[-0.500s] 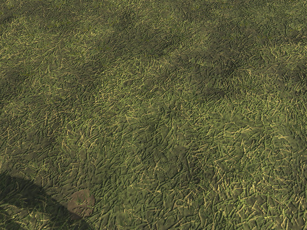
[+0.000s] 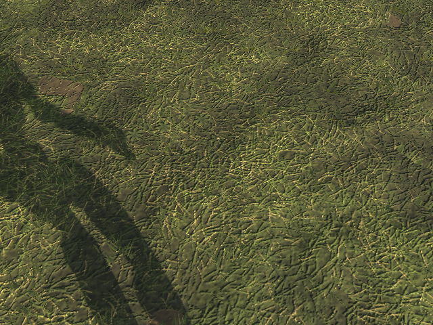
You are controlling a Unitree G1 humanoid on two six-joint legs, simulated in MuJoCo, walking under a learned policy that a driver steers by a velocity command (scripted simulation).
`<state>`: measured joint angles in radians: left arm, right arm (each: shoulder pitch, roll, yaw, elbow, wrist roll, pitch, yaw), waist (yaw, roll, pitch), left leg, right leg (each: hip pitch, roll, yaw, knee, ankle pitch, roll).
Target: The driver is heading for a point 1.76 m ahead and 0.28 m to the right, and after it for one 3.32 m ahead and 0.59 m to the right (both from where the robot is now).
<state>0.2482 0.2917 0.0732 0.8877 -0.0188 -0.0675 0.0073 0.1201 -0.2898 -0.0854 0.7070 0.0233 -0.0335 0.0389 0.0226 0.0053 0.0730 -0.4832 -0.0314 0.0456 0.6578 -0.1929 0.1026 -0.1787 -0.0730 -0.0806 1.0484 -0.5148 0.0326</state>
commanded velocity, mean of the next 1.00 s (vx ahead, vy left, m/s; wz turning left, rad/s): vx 0.50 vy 0.00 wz -0.16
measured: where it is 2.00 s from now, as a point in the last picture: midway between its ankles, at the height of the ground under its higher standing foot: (278, 155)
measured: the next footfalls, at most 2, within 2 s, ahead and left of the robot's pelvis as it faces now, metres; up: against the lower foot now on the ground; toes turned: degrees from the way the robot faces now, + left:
right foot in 0.48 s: +0.46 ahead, -0.11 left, +0.00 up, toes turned +2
left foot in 0.96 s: +0.76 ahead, +0.07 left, +0.00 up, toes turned -18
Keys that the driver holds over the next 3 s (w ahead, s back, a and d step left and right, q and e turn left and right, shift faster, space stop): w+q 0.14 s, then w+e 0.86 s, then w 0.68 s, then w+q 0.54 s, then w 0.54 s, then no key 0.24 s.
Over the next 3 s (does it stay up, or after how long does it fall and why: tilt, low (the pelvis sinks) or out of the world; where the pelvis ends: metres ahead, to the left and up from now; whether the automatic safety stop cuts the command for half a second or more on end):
stays up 1.63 -0.25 0.01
